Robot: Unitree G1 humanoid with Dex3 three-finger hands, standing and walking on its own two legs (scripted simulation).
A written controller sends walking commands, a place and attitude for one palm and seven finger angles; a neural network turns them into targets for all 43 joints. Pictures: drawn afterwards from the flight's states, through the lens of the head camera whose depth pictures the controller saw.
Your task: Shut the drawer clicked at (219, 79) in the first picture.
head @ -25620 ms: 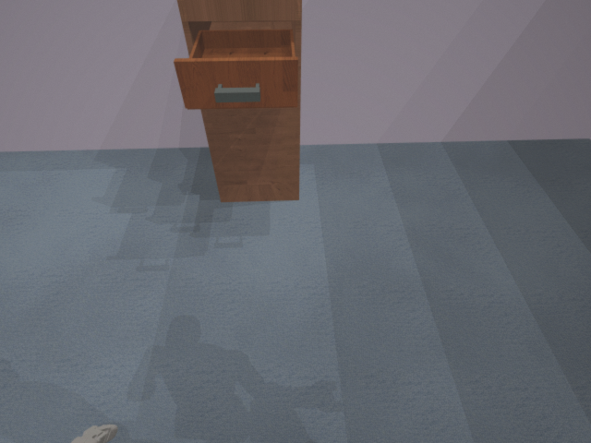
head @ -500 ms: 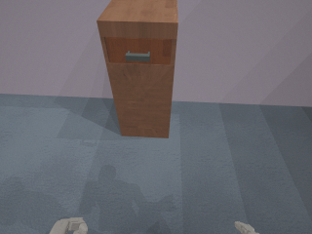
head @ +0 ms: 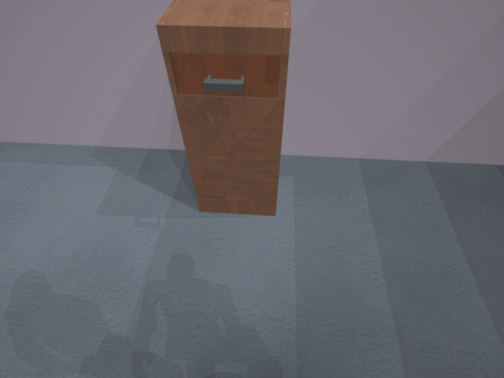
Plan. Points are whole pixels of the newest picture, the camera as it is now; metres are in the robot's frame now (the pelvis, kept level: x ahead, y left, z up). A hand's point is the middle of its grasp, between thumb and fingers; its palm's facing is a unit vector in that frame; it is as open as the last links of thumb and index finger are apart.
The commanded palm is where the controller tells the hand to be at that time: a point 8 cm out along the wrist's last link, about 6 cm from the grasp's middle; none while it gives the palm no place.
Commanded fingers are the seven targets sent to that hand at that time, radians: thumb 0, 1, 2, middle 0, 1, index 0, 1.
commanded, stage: let the arm hang, fingers relaxed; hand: left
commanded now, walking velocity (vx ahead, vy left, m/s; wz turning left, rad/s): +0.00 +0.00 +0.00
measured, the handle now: (225, 81) +0.93 +0.14 -0.03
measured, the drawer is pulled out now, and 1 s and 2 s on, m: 0.00 0.00 0.00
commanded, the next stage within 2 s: look to check the result in 0.38 s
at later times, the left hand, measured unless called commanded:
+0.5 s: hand out of the picture +0.05 +0.18 -0.17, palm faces +0.01 -0.97 -0.23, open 7.3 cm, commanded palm none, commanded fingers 0.00 0.90 0.90 -0.20 -0.30 -0.20 -0.30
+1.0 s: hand out of the picture +0.07 +0.18 -0.17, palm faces +0.01 -0.97 -0.24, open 7.4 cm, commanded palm none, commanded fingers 0.00 0.90 0.90 -0.20 -0.30 -0.20 -0.30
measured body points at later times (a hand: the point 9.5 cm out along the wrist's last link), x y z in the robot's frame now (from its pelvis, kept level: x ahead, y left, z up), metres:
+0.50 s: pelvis +0.02 -0.01 +0.00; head +0.03 -0.02 +0.45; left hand +0.05 +0.23 -0.15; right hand +0.02 -0.23 -0.16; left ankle +0.04 +0.11 -0.74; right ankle +0.05 -0.11 -0.74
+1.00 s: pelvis +0.03 -0.01 +0.01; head +0.05 -0.02 +0.45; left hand +0.07 +0.23 -0.15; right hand +0.05 -0.25 -0.16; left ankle +0.04 +0.11 -0.74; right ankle +0.05 -0.11 -0.74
